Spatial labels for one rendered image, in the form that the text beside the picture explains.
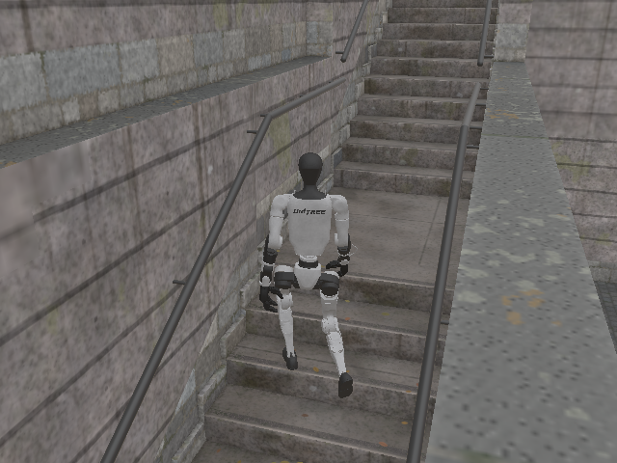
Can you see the stairs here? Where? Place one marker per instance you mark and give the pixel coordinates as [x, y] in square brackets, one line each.
[268, 413]
[404, 137]

